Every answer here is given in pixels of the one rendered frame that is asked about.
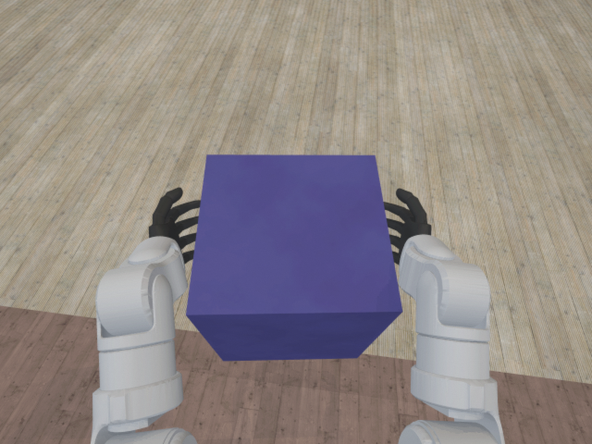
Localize right robot upper arm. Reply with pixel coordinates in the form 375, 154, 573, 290
398, 420, 499, 444

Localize robot right hand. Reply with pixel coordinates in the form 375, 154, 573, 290
384, 189, 431, 265

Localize robot left hand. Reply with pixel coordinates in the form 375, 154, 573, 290
149, 188, 201, 264

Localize robot left forearm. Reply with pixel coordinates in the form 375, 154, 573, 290
91, 236, 188, 444

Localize robot right forearm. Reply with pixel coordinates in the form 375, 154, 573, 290
399, 235, 505, 444

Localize carton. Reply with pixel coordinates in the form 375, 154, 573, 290
186, 154, 402, 361

